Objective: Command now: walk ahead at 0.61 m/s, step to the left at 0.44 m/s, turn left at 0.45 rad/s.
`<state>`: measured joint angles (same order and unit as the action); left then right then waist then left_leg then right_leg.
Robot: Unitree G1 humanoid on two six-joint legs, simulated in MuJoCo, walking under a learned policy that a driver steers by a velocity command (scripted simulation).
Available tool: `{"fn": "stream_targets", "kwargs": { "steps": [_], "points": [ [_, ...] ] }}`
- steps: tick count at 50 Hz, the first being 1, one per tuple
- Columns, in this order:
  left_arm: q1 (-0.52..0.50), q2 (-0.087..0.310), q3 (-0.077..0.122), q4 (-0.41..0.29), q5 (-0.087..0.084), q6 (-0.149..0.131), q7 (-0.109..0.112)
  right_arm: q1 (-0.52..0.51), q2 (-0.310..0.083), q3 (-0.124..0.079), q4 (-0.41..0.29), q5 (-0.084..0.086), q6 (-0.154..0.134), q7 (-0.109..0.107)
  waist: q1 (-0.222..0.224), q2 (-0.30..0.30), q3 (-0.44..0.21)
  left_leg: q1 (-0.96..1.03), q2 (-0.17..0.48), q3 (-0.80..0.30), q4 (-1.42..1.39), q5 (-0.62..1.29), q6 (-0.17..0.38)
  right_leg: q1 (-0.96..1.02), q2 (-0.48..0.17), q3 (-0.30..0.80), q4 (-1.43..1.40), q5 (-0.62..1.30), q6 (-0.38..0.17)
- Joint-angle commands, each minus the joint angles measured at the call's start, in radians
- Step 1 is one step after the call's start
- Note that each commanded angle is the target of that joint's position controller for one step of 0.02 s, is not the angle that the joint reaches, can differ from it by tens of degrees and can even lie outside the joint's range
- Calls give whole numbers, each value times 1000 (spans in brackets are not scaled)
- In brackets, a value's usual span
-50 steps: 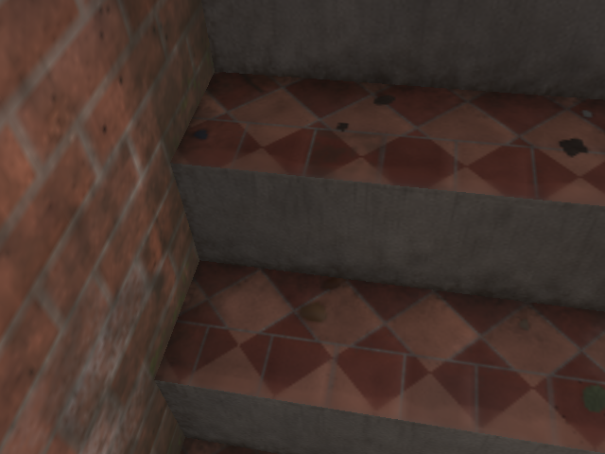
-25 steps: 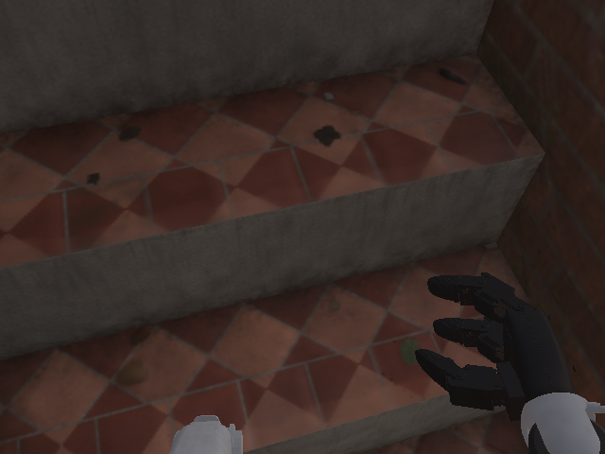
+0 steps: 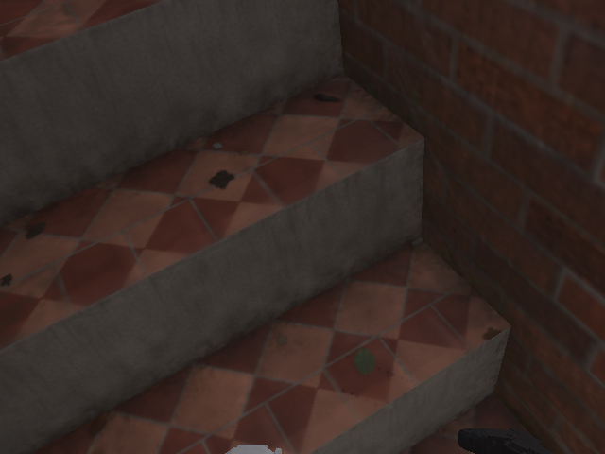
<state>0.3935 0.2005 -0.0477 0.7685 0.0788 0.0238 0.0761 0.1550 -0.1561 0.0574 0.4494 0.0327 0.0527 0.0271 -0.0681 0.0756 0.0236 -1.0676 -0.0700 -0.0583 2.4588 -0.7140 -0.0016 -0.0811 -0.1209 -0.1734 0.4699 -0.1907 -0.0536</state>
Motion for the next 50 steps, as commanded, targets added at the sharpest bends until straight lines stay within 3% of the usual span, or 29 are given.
{"fn": "stream_targets", "kwargs": {
  "steps": [1,3,6,8,9,10,11,12,13,14,17,20,22,25,27,28,30,32,33,35,36,37,39,43,44,45,46,47,50],
  "points": [
    [221,192,83,15,-6,14,61,-249,8,11,-149,18,-20,17,72,-241,-54,-586,102,-16,143,58,-29,504,-352,125,6,963,-87],
    [42,271,105,-108,-3,0,97,-178,-81,-24,-120,17,19,3,11,-389,-70,-172,183,-52,-36,142,-115,65,-482,157,-296,270,-111],
    [9,191,97,-98,-38,27,76,-301,-93,-42,-103,-21,41,-36,67,-253,122,-201,170,22,-216,150,-78,48,-310,37,-342,38,-55],
    [-20,150,98,-105,-22,35,67,-327,-43,-20,-125,-48,8,-30,63,-172,97,-4,179,72,-612,191,-7,-5,-203,-115,-279,419,-16],
    [-102,235,104,-136,-18,41,86,-215,-24,-10,-138,-62,0,-24,-47,-245,-52,231,149,-20,-807,-54,77,-45,-232,-157,-213,928,-17],
    [-93,408,149,-99,-55,59,74,78,-102,-56,-63,-64,-25,-53,-132,-305,-297,491,-64,118,-979,-325,86,67,-144,-128,-133,1057,-124],
    [-270,395,153,-132,-58,59,54,218,-130,-83,5,-28,-27,-73,-192,-265,-293,661,-66,138,-1059,-175,109,-26,-202,-115,44,1420,-108],
    [-363,355,142,-170,-84,30,19,363,-201,-120,62,-56,-21,-86,-216,-164,-368,769,-57,13,-1154,-25,140,-86,-263,-68,201,1230,-96],
    [-468,238,107,-220,-70,34,-7,543,-360,-185,157,-97,-27,-88,-263,240,-230,815,-5,-571,-1681,-169,291,-506,66,-5,572,-19,-23],
    [-488,89,72,-275,-105,6,-61,287,-377,-153,62,-115,-35,-118,-80,337,-168,630,135,-849,-2001,-115,335,-511,151,254,980,-135,34],
    [-133,90,64,-237,-72,0,-77,-69,-142,-80,-19,-62,-50,-111,171,121,-74,368,161,-593,-1767,100,208,-575,184,359,1214,-69,63],
    [41,128,81,-182,-42,33,-81,-127,-129,-64,-9,-17,-52,-117,273,-58,-116,243,83,-194,-1583,287,70,-412,209,165,1382,187,122],
    [62,176,89,-195,-45,75,-75,-175,-178,-62,-52,-46,-58,-132,293,-58,-131,112,48,-82,-1621,251,29,-242,220,90,1276,257,126],
    [236,181,76,-135,11,144,-42,-296,-142,-45,-130,-77,-43,-158,344,44,-96,51,-28,8,-1705,308,-63,-63,281,-35,938,247,83],
    [382,151,66,-78,6,149,-31,-380,-104,-63,-194,-79,-50,-155,362,142,-76,162,-6,-80,-1693,384,-92,-86,187,63,436,97,-21],
    [305,135,58,-88,1,146,-43,-333,-88,-69,-202,-54,-47,-154,289,137,-38,208,-1,-134,-1599,357,-104,-134,98,127,170,92,-89],
    [-155,71,37,-139,-10,135,-75,34,28,-74,-98,1,-19,-160,-21,-355,-89,414,-120,-13,-680,200,-60,-302,-29,209,-217,390,-127],
    [-371,22,-26,-191,-42,107,-89,225,-51,-112,-58,41,-32,-153,-164,-205,49,229,-223,7,-49,142,-154,-344,11,207,-388,586,-48],
    [-293,15,-34,-163,-15,75,-70,88,1,-91,-71,32,-37,-141,-83,-128,-9,152,-228,11,259,157,-155,-281,40,153,-211,674,-18],
    [-253,320,69,-212,-76,19,-2,60,-153,-92,-139,-35,-71,-73,-103,-34,15,186,30,-122,-313,450,-168,-235,-92,241,-77,666,-82],
    [-120,366,104,-192,-86,17,39,-164,-160,-91,-180,-91,-93,-66,23,-14,-17,47,104,-99,-708,565,-135,23,-102,301,19,580,-131],
    [-104,435,139,-186,-59,29,70,-342,-159,-84,-274,-81,-56,-56,67,-162,-82,83,224,-145,-1041,677,-98,-7,-211,545,-1,254,-203],
    [-62,402,149,-220,-45,35,76,-408,-237,-114,-253,-10,-12,-47,161,-165,-103,332,219,-63,-1274,413,-116,-116,-250,527,-107,159,-237],
    [109,229,120,-124,-87,26,47,-81,-196,-125,-46,1,-2,-26,167,-63,-73,832,38,128,-1989,214,15,-306,-49,184,156,-280,-37],
    [82,136,92,-148,-36,-3,37,34,-246,-135,4,16,-19,-29,148,138,-59,1012,204,-143,-1938,652,109,-624,33,45,515,-387,87],
    [-138,154,90,-260,-7,-36,25,135,-359,-168,60,-44,-36,-38,45,303,-203,944,471,-552,-2009,982,361,-746,96,138,650,-527,138],
    [-266,192,104,-279,-27,-47,18,127,-283,-144,61,-102,-71,-44,-7,109,-197,839,500,-572,-2074,906,410,-679,59,262,792,-493,162],
    [-233,147,99,-244,-56,-23,13,26,-198,-116,86,-108,-85,-57,64,81,-115,735,460,-425,-2083,803,334,-628,37,268,825,-416,162],
    [-121,73,88,-163,-28,14,9,-118,-69,-78,134,-70,-79,-82,143,61,-82,534,307,-155,-2089,550,186,-392,77,252,788,-232,178]
  ]
}}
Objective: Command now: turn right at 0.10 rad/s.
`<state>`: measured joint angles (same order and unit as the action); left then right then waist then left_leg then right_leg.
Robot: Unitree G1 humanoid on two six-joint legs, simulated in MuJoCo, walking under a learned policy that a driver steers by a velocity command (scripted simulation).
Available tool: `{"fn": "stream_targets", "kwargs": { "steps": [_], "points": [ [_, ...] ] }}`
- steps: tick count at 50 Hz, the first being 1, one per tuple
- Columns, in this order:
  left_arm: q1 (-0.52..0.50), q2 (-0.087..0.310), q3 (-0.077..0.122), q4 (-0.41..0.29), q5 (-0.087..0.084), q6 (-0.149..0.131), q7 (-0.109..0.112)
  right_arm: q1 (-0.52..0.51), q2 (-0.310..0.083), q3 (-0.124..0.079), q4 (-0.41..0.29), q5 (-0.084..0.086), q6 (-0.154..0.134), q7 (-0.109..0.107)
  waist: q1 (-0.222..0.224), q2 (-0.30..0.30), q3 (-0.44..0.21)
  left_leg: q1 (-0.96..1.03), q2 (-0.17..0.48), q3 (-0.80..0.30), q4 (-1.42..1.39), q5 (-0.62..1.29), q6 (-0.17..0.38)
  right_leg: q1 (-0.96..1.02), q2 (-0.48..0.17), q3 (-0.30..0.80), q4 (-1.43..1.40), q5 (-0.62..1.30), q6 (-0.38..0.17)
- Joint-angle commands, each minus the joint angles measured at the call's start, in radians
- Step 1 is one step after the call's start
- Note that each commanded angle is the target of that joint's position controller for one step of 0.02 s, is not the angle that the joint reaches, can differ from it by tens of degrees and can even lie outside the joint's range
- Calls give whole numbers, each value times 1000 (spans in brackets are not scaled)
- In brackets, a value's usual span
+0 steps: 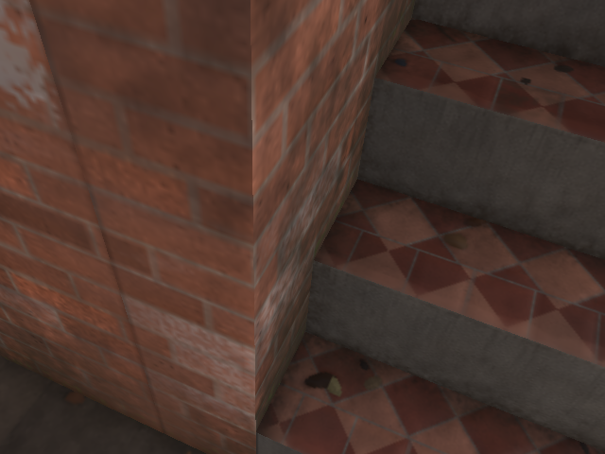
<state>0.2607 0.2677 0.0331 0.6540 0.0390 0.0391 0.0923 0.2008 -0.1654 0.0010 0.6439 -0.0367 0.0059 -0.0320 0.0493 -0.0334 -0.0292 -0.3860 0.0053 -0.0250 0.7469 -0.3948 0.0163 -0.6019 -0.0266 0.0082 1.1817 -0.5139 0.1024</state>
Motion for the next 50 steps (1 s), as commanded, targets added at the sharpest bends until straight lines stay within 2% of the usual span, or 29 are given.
{"fn": "stream_targets", "kwargs": {
  "steps": [1,5,9,12,14,17,19,20,21,22,24,26,29,32,33,34,36,37,39,40,41,42,43,44,45,46,47,48,50],
  "points": [
    [-23,6,9,-69,4,-9,-11,-162,-91,-34,-50,1,-31,-30,19,166,-3,-145,206,-147,-385,193,152,125,-2,43,39,120,14],
    [-153,29,12,-162,-29,-37,-15,-63,-173,-64,-29,7,-34,-63,-64,166,-46,95,254,-156,-370,386,200,54,-13,20,-150,76,11],
    [-175,19,12,-203,-31,-37,-36,-22,-230,-90,-17,16,-18,-73,-96,176,-71,220,316,-178,-383,458,238,43,-22,-15,-225,-16,-2],
    [-162,9,8,-207,-36,-12,-62,-40,-253,-106,-13,21,-10,-79,-90,179,-105,262,330,-152,-383,444,210,90,-27,-17,-360,-9,-38],
    [-157,33,12,-212,-32,24,-85,-11,-307,-126,4,27,-22,-88,-104,148,-120,240,393,-189,-457,220,189,139,-29,-24,-408,36,-68],
    [-41,65,23,-188,-25,48,-113,-58,-356,-146,27,46,-34,-106,-24,177,-99,113,387,-120,-514,66,122,316,-27,-42,-588,82,-150],
    [197,106,47,-50,-22,58,-138,-172,-321,-136,3,42,-22,-90,87,190,-68,-32,267,60,-451,-2,6,558,54,-148,-823,128,-232],
    [278,124,69,2,-50,48,-142,-195,-268,-122,5,36,-19,-80,132,40,-36,-222,182,148,-167,-66,-33,720,0,-15,-866,103,-291],
    [259,264,104,-33,-31,31,-139,-253,-191,-104,-50,31,-31,-69,120,-248,6,-537,13,166,134,-162,-71,720,-205,519,-952,-215,-457],
    [102,258,99,-111,-26,3,-131,-299,-226,-107,-74,49,-56,-57,79,-267,71,-624,31,-12,270,-124,-42,626,-239,632,-1068,-363,-508],
    [-71,197,82,-167,-58,-53,-119,-214,-305,-131,-29,52,-79,-26,-27,-164,101,-511,46,-44,237,46,-35,486,-189,512,-1054,-223,-399],
    [-54,196,81,-163,-47,-65,-111,-213,-303,-135,-8,12,-102,-14,-33,-29,47,-372,9,-15,205,169,-61,397,-130,423,-996,-70,-347],
    [-7,170,73,-164,-62,-84,-112,-220,-234,-99,-9,44,-114,-9,-21,-56,42,-239,-42,-21,-3,243,-65,355,-73,399,-971,13,-354],
    [24,190,77,-162,-63,-96,-124,-287,-225,-82,-52,79,-135,-13,11,-69,63,-95,-70,-26,-169,217,-38,324,-75,440,-951,23,-349],
    [132,204,82,-99,-71,-111,-93,-385,-219,-78,-70,25,-139,7,46,42,94,-249,-69,-80,-189,203,-37,484,-156,600,-969,122,-328],
    [165,240,98,-70,-77,-111,-66,-383,-237,-90,-94,10,-131,23,37,21,97,-446,-28,-166,-177,201,-32,710,-234,732,-961,238,-308],
    [141,238,105,-42,-90,-107,-40,-345,-271,-95,-103,10,-122,47,12,-44,37,-599,5,-231,-142,200,-39,943,-269,723,-883,413,-296],
    [98,214,96,-62,-88,-91,-42,-385,-288,-92,-109,9,-134,43,10,-101,43,-508,-45,-179,-173,140,-46,878,-158,585,-777,710,-287],
    [104,202,96,-71,-81,-50,-35,-421,-250,-77,-122,-3,-153,54,43,-87,-58,-248,-124,-57,-219,192,-54,707,-63,508,-731,826,-238],
    [68,194,96,-79,-82,-42,-31,-420,-223,-73,-138,3,-153,55,24,-84,-55,-94,-152,-26,-282,231,-49,573,-18,494,-712,850,-208],
    [28,205,100,-92,-83,-45,-32,-362,-239,-85,-134,11,-150,51,-15,-104,-68,80,-160,-19,-329,266,-31,456,7,507,-694,880,-184],
    [-29,203,95,-111,-80,-48,-30,-218,-246,-96,-110,8,-147,50,-92,-100,-132,318,-120,-38,-392,400,9,342,29,483,-560,965,-147],
    [-77,141,72,-138,-67,-60,-32,-35,-281,-108,-81,-1,-142,35,-175,-35,-240,597,29,-143,-376,528,85,175,80,420,-311,721,-98],
    [20,9,25,-153,-20,-55,-36,37,-304,-97,-74,-16,-131,24,-112,178,-330,837,313,-451,-309,808,186,-76,204,322,-79,-166,-87],
    [118,129,47,-151,-56,-73,-31,75,-298,-122,-47,-4,-109,38,-69,269,-361,729,393,-514,-348,548,333,-78,102,225,65,-201,-83],
    [50,182,49,-130,-53,-74,-14,-8,-221,-104,-90,2,-88,32,-103,237,-219,600,336,-456,-435,278,321,-139,32,142,129,-85,-71],
    [-47,199,46,-144,-27,-73,-3,-45,-152,-84,-101,-5,-79,32,-118,175,-111,466,261,-362,-471,224,280,-132,7,104,111,-17,-53],
    [-97,174,35,-153,-3,-73,10,-88,-142,-74,-115,-16,-79,27,-95,97,-75,362,205,-296,-496,276,237,-71,-14,86,43,24,-41],
    [-126,89,-7,-172,18,-73,6,-110,-164,-69,-75,-28,-88,36,-48,22,-28,177,158,-203,-494,638,239,94,-29,62,-149,60,-45]
  ]
}}
Over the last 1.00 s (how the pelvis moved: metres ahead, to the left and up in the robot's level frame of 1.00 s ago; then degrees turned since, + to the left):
-0.29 -0.03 -0.03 46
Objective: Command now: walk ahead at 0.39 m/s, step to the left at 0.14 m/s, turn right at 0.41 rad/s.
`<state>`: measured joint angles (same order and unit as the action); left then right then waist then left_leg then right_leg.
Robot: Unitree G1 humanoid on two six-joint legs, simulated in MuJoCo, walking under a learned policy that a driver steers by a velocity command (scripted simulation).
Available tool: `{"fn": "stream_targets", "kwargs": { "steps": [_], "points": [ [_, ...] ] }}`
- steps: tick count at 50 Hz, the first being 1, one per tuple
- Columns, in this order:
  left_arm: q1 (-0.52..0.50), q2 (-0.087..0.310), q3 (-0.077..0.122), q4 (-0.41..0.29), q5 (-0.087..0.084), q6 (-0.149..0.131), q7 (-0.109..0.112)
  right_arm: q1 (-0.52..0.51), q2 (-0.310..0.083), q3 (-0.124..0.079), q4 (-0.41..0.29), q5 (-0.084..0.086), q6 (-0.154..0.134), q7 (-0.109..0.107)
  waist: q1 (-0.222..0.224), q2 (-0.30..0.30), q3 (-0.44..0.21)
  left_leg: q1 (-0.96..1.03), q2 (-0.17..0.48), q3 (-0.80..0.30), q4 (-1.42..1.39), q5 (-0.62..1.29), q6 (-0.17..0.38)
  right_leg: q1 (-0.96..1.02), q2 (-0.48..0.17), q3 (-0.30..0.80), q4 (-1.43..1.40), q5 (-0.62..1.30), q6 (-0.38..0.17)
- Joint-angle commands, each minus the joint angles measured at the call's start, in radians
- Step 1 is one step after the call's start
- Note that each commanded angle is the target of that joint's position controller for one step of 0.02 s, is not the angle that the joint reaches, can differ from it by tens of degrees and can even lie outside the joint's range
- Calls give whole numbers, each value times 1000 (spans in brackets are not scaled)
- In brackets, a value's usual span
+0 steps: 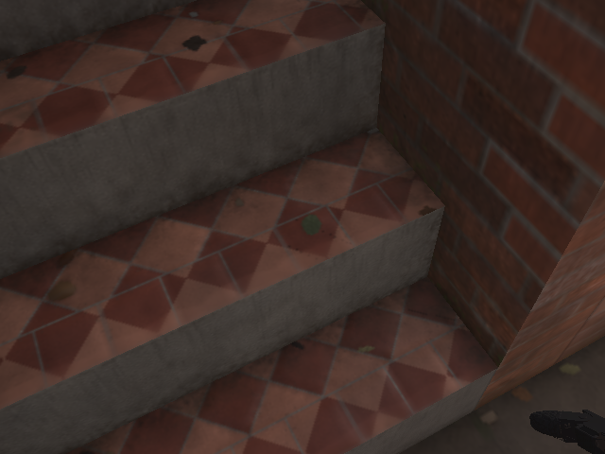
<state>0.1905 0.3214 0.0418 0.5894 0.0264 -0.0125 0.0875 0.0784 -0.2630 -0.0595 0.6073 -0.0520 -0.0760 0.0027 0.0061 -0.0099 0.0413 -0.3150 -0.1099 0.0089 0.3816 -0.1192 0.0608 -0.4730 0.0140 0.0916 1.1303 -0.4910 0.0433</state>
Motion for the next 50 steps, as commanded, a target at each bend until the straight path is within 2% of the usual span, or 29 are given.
{"fn": "stream_targets", "kwargs": {
  "steps": [1,2,4,6,8,12,15,17,18,19,23,27,28,29,31,32,33,34,35,36,37,38,39,40,42,44,45,48,50],
  "points": [
    [-45,-18,-44,-109,34,-24,4,-20,-50,3,-27,-13,-16,7,26,-26,-117,42,253,-187,-101,542,188,82,-73,-20,-252,21,6],
    [-26,-67,-63,-100,38,-30,-6,-27,-40,12,0,-4,-27,12,49,-29,-139,32,258,-196,-84,665,188,163,-73,-18,-400,1,4],
    [17,-41,-60,-74,26,-17,-15,-39,-68,10,12,13,-30,20,85,33,-189,74,273,-259,-80,659,169,285,-45,-23,-570,189,3],
    [-19,13,-50,-75,22,-4,-14,-61,-74,12,2,45,-31,21,96,42,-211,45,243,-280,-94,404,114,434,-50,-15,-737,384,-16],
    [-115,63,-44,-109,39,-10,-17,-9,-63,24,1,60,-38,30,63,-63,-231,-59,184,-251,-84,-63,44,533,-128,18,-642,401,-53],
    [-167,57,-37,-115,28,-24,-4,21,-101,14,-25,82,-30,22,66,-65,-118,-206,117,-205,89,-176,22,521,-139,22,-668,378,-99],
    [-38,54,-22,-67,34,-9,-6,48,-56,23,-59,95,7,1,83,-177,-141,-356,91,-42,497,-382,-40,559,-363,175,-725,652,-257],
    [1,47,-15,-41,41,-17,-8,54,-69,9,-89,92,44,-14,64,-104,-132,-405,197,-37,776,-516,-79,485,-458,190,-786,638,-315],
    [26,97,5,11,16,-22,30,40,-90,9,-143,63,91,12,23,47,-30,-549,210,-64,898,-512,-138,507,-575,270,-744,1070,-332],
    [80,104,16,36,17,-17,53,96,-83,9,-132,43,115,24,5,82,-79,-602,227,-100,1032,-506,-166,590,-559,198,-719,1192,-313],
    [49,84,22,63,13,-41,31,37,-44,30,-222,73,149,2,-37,-113,-104,-712,205,-72,1704,-528,-188,525,-453,-75,-807,1043,-206],
    [96,134,56,86,6,-27,40,-35,-7,61,-274,88,119,15,-14,-56,-73,-824,261,-85,1506,-498,-160,639,-404,-202,-812,792,-144],
    [55,154,69,77,-18,-21,36,-49,5,63,-275,94,111,19,-22,-80,-59,-758,280,-62,1309,-433,-155,587,-362,-265,-804,669,-115],
    [-80,164,72,28,-24,-6,23,-9,-11,59,-265,82,107,24,-67,-51,-77,-469,274,-20,1049,-220,-141,360,-297,-359,-771,562,-90],
    [-159,161,50,-21,-39,19,-24,191,-124,-12,-157,75,84,-7,-144,-174,-246,44,136,138,890,-5,-89,168,-250,-415,-656,592,-87],
    [-183,155,42,-19,-48,26,-60,329,-161,-45,-126,73,71,-22,-235,-211,-300,210,100,165,764,42,-57,174,-249,-427,-512,742,-71],
    [-439,106,23,-182,-18,50,-69,822,-214,-86,84,24,64,-48,-461,-72,-187,418,137,4,193,278,-18,18,-85,-429,-47,404,-48],
    [-483,-92,-41,-251,33,38,-83,893,-239,-81,227,-7,33,-46,-384,243,60,408,116,90,-194,659,-97,-195,-32,-355,305,-292,-52],
    [-82,-143,-47,-218,26,36,-91,466,-322,-44,99,-68,-17,-27,80,61,17,647,392,-421,226,1328,-5,-696,0,-97,762,-122,35],
    [79,-62,-54,-47,-10,-9,-111,414,-291,-60,0,-50,3,-36,-47,42,-409,581,507,-536,181,1202,222,-502,-72,42,889,28,69],
    [119,17,-33,-75,-5,-33,-122,411,-293,-56,24,-15,25,-41,-29,4,-404,578,529,-540,121,883,293,-578,-70,30,990,81,98],
    [110,16,-39,-97,-5,-49,-118,415,-291,-54,56,29,55,-46,-19,-52,-365,506,506,-526,74,420,247,-604,-101,32,976,132,99],
    [31,19,-47,-169,-1,-28,-113,359,-267,-38,42,41,75,-77,-10,-39,-307,408,506,-556,16,86,199,-623,-114,72,998,157,98],
    [-71,28,-53,-236,-6,12,-107,302,-250,-20,23,3,71,-97,-10,34,-252,253,569,-642,-82,-130,198,-632,-124,130,998,197,87],
    [-185,-11,-58,-308,-2,42,-106,290,-213,6,54,18,50,-126,-1,111,-120,173,587,-626,-163,-351,178,-772,-64,90,1408,85,57],
    [-197,-45,-79,-332,-2,45,-102,295,-147,32,53,36,53,-124,15,103,6,54,457,-407,-124,-267,91,-789,-59,59,1379,84,50],
    [-213,-48,-77,-347,38,72,-101,300,-114,47,25,16,72,-131,10,32,86,-84,436,-334,-46,238,59,-701,1,-24,1459,59,59],
    [-208,-62,-85,-383,31,81,-95,291,-254,4,-37,5,86,-130,25,228,-15,-101,292,-138,-61,638,-10,-466,22,-104,1221,42,101],
    [-202,-69,-87,-390,49,86,-89,318,-274,-20,-61,18,105,-144,19,293,-68,11,309,-165,-62,722,-6,-443,11,-89,1100,64,124]
  ]
}}
Over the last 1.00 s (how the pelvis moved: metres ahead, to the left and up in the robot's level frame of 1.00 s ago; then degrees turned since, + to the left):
0.04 -0.10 0.02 -48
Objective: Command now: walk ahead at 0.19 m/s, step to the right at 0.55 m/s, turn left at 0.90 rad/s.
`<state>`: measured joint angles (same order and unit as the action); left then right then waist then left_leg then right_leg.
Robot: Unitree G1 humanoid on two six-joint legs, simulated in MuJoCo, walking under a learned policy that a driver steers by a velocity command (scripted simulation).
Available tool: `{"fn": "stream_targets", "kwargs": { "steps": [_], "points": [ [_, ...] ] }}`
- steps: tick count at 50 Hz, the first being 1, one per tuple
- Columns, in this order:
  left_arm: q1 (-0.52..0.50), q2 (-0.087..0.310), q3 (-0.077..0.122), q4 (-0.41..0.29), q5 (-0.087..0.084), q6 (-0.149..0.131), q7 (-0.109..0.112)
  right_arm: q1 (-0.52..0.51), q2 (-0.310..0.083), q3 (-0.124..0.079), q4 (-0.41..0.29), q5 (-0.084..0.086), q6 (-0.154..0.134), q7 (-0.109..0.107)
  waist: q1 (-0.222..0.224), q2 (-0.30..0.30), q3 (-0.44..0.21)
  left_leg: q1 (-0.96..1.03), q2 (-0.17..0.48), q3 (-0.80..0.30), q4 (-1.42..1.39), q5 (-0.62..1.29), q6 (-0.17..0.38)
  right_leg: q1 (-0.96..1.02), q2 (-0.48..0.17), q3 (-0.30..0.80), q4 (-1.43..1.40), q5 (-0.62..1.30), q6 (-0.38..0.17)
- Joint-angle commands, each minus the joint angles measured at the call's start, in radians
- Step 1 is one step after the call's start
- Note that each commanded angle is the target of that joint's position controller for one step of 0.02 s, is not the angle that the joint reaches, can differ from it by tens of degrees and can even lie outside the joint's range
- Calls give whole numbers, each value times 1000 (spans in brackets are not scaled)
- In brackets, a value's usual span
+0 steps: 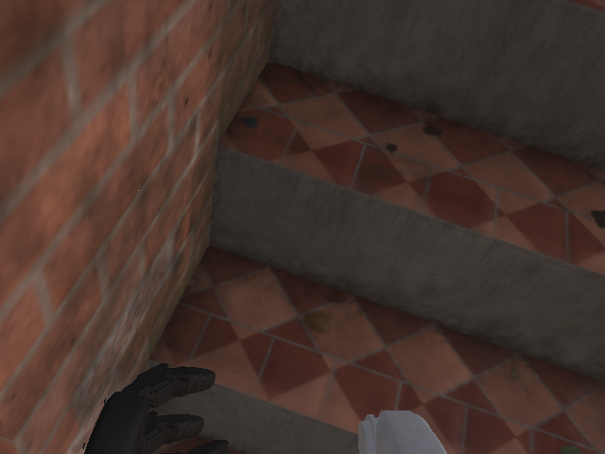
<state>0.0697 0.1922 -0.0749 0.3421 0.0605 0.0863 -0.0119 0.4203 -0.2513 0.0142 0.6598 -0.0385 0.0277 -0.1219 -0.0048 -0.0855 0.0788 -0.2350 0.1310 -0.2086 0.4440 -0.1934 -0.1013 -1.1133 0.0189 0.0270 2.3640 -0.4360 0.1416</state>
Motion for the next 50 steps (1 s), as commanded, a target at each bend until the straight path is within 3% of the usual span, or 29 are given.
{"fn": "stream_targets", "kwargs": {
  "steps": [1,2,4,5,7,8,9,10,11,12,13,14,16,17,18,20,22,30,31,34,36,38,39,40,41,42,43,46,50],
  "points": [
    [-82,28,22,-154,18,-17,12,-32,-287,-103,-118,1,10,-29,36,440,-151,23,134,13,-139,865,170,166,-11,-7,-115,-52,22],
    [70,60,29,-45,3,-60,11,-279,-225,-101,-151,72,35,-27,149,427,-300,63,-18,150,-74,412,144,376,-115,48,-714,-4,-18],
    [-113,22,33,-40,5,-56,38,-191,-233,-121,-155,71,68,-28,46,464,-246,-81,51,50,-225,238,239,599,-28,-166,-1102,-14,-24],
    [-84,57,48,-40,2,-76,45,-195,-187,-103,-185,79,58,-22,49,356,-259,-14,48,49,-223,200,216,628,-1,-155,-1185,-93,-25],
    [-147,134,74,-45,5,-93,70,-211,-96,-82,-195,67,35,-1,-4,-135,-267,-115,-71,186,171,483,140,752,-61,29,-1441,92,-103],
    [-32,146,89,20,41,-90,85,-246,-93,-78,-179,41,19,5,37,-447,-310,-146,-207,243,489,251,188,632,-117,259,-1565,103,-186],
    [-61,165,89,3,40,-114,58,-218,-50,-74,-180,29,9,13,-10,-592,-308,-377,-305,103,1050,-395,197,619,-249,552,-1672,253,-318],
    [-278,100,73,-85,15,-143,23,-79,-10,-63,-178,64,-3,15,-176,-408,-295,-334,-309,-43,1526,-602,153,313,-298,535,-1398,424,-296],
    [-501,5,51,-120,-8,-148,13,259,-72,-70,-58,59,-17,16,-378,-169,-282,-102,-171,-63,1450,-571,194,-19,-278,343,-1031,463,-155],
    [-714,-29,49,-144,-43,-135,14,705,-150,-86,116,-6,-18,8,-608,69,-238,335,-67,104,909,-300,256,-336,-78,74,-760,475,29],
    [-607,-130,23,-106,-86,-92,9,657,-140,-74,168,-23,-26,21,-506,261,-72,303,27,95,77,-5,303,-311,41,-67,-657,30,34],
    [-344,-151,8,-48,-78,-86,23,257,-49,-36,82,-13,-29,72,-218,291,15,13,8,114,-82,173,238,-86,51,-87,-532,-87,-66],
    [-127,-215,-9,-26,-77,-65,65,-141,20,32,-10,-4,-22,113,36,147,-5,-28,-23,209,-172,423,176,-84,165,-13,-153,-110,-128],
    [-44,-221,-1,-5,-91,-68,60,-238,16,53,-9,-35,-21,124,108,72,-75,17,-6,189,73,510,126,-213,156,70,62,-20,-142],
    [48,-170,-3,-10,-89,-98,44,-205,-98,12,-2,-33,-13,117,148,70,-152,-21,117,123,68,453,134,-222,96,123,143,106,-120],
    [157,-13,36,17,-66,-93,64,-146,-268,-69,19,14,-30,81,131,246,-136,28,387,-128,-158,-179,333,-297,-35,182,170,141,-26],
    [-186,87,70,-42,-64,-56,95,-51,-150,-40,26,-12,-40,52,-60,60,-20,5,319,-174,-240,-356,357,-354,-77,95,99,209,5],
    [-56,34,95,68,-91,-73,54,-46,-154,-40,-32,-3,-53,34,-63,272,-64,-56,149,245,-237,-370,291,311,-96,-82,-904,383,-27],
    [-228,23,102,27,-73,-32,51,-29,-186,-58,-23,-27,-39,13,-118,87,33,59,225,205,-152,67,287,212,-85,-66,-946,341,-29],
    [-37,16,106,41,-68,-13,8,-112,-263,-114,-40,2,-23,6,-8,266,-121,177,303,269,-100,330,261,416,-127,-65,-1206,101,-62],
    [44,125,161,68,-93,-24,-3,-209,-277,-116,-65,20,-11,32,44,320,-210,100,271,325,-28,466,238,731,-23,-181,-1429,17,-108],
    [237,147,194,174,-103,-59,-4,-232,-199,-93,-50,42,9,55,115,196,-197,151,164,459,343,627,169,887,83,-227,-1882,128,-201],
    [289,140,190,235,-88,-85,-4,-253,-132,-72,-95,37,11,62,117,68,-71,-23,101,458,621,271,132,936,103,-149,-2113,325,-246],
    [265,225,180,228,-55,-113,-13,-270,34,-27,-185,-8,-12,67,-13,-155,26,-604,-26,382,1104,-423,64,1126,-59,225,-1830,1135,-297],
    [336,363,207,200,-11,-135,-26,-219,-24,-31,-199,-4,-64,63,20,-176,-248,-755,-162,170,1492,-383,-7,1251,-324,655,-1889,1408,-544],
    [361,356,207,224,-32,-139,-24,-240,-60,-31,-184,9,-106,84,59,-81,-343,-860,-151,68,1570,-294,-14,1280,-412,785,-2028,742,-648],
    [357,289,189,244,-59,-124,-8,-309,-69,-29,-199,13,-135,103,57,21,-170,-992,-126,71,1482,-193,-3,1249,-341,697,-2034,450,-578],
    [235,230,154,236,-50,-109,48,-396,-45,-26,-225,-12,-119,114,15,7,-110,-939,-181,147,1722,-138,6,1082,-271,579,-2014,538,-487],
    [407,163,128,350,-58,-96,85,-531,75,27,-328,4,-88,142,33,23,-36,-1227,-179,190,2117,-221,50,1137,-228,461,-1975,570,-353]
  ]
}}
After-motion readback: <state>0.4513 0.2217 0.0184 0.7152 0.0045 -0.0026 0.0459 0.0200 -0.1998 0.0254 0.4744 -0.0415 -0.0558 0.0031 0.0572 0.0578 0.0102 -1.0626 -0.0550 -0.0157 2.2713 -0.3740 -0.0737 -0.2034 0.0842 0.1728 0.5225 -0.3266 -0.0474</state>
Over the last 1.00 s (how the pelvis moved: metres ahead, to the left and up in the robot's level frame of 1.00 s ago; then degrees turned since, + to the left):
0.14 0.10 0.01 44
